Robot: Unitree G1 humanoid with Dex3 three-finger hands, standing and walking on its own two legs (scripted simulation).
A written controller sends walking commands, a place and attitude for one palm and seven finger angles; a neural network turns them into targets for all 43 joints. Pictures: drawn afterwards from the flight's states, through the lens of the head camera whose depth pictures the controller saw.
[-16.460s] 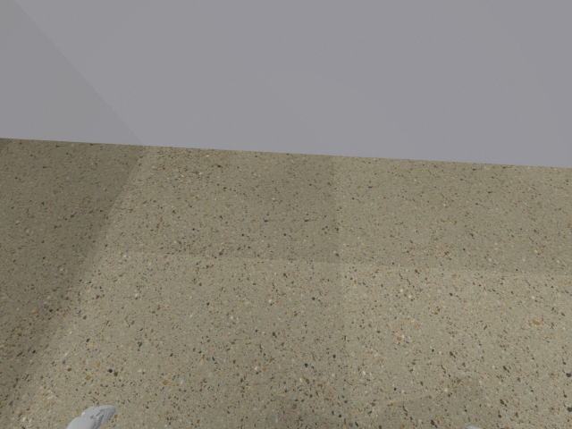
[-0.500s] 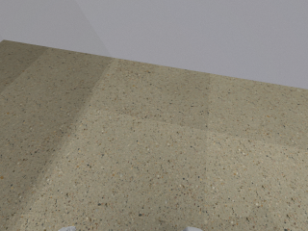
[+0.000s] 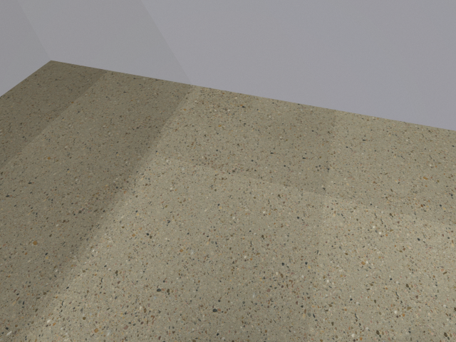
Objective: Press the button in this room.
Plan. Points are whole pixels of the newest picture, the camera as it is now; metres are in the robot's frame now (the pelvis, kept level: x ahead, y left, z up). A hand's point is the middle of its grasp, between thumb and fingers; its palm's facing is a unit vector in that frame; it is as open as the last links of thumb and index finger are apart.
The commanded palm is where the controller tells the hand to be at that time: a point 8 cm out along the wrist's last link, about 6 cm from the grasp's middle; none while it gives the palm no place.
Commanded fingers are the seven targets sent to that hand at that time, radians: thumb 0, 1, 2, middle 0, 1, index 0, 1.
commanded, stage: turn or walk to find it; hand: left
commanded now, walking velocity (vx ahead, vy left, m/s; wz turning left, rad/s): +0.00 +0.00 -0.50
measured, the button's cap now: out of the picture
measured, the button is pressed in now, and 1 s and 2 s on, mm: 0 0 0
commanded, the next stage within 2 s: none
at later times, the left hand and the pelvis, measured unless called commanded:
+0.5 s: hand out of the picture +0.08 +0.19 -0.17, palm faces -0.21 -0.93 -0.30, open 7.4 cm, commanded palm none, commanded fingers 0.00 0.90 0.90 -0.20 -0.30 -0.20 -0.30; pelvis -0.05 -0.01 -0.02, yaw -16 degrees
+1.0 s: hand out of the picture +0.12 +0.18 -0.19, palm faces -0.44 -0.88 -0.19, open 7.4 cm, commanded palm none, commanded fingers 0.00 0.90 0.90 -0.20 -0.30 -0.20 -0.30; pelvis -0.05 +0.03 -0.01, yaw -30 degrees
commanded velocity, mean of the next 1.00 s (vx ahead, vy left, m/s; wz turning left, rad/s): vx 0.00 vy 0.00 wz -0.50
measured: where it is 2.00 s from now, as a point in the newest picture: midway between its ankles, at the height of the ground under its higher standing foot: outside the picture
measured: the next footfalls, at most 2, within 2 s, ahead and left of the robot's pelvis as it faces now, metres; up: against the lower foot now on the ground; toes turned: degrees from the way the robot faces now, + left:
left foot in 0.10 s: -0.01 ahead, +0.14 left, +0.00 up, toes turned +1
right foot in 0.48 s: -0.03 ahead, -0.13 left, +0.00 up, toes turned -22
